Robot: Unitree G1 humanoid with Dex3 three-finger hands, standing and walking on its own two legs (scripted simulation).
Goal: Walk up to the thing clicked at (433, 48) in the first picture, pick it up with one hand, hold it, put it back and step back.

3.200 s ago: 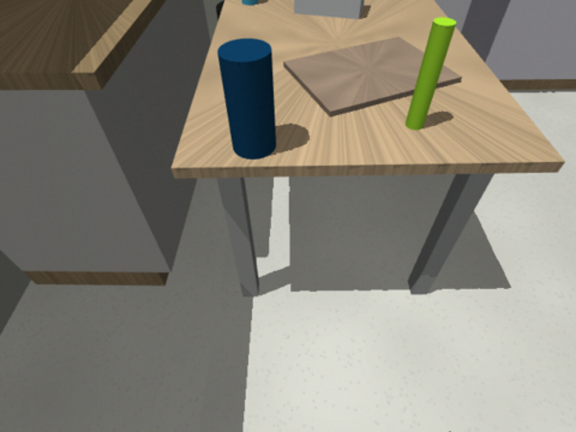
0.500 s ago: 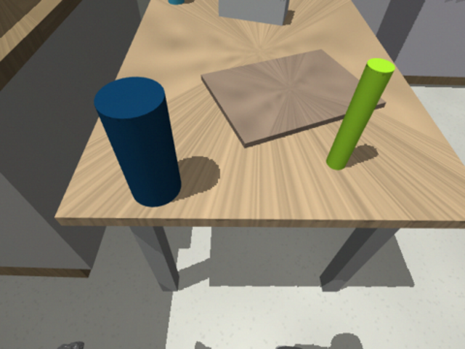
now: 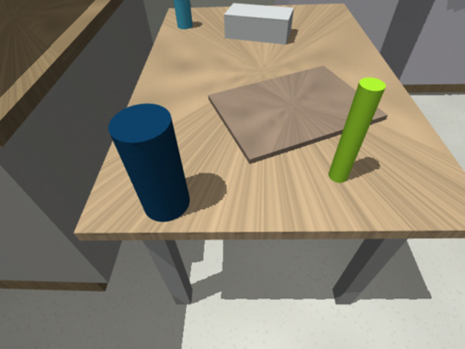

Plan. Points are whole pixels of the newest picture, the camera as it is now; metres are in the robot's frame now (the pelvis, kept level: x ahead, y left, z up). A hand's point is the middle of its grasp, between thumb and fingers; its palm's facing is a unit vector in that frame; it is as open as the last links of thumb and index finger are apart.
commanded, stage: walk up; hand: right
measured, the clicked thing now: (352, 136) +0.49 -0.21 +0.08
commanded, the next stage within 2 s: stand in 0.58 s
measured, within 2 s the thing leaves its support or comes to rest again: neither
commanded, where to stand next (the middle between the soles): +0.04 +0.00 m, yaw +0 degrees
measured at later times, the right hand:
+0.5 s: hand out of the picture +0.09 -0.25 -0.16, palm faces +0.00 +0.95 -0.33, open 7.4 cm
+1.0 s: hand out of the picture +0.09 -0.26 -0.16, palm faces -0.02 +0.94 -0.34, open 7.4 cm
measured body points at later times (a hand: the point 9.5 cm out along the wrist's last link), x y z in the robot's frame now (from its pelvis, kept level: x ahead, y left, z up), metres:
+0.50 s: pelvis +0.01 +0.00 +0.00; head +0.02 -0.01 +0.45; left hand +0.10 +0.30 -0.13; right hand +0.09 -0.30 -0.13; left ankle -0.01 +0.13 -0.74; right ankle +0.04 -0.13 -0.74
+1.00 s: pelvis +0.02 -0.01 +0.00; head +0.03 -0.01 +0.45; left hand +0.10 +0.30 -0.13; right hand +0.10 -0.31 -0.13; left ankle -0.01 +0.13 -0.74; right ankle +0.04 -0.13 -0.74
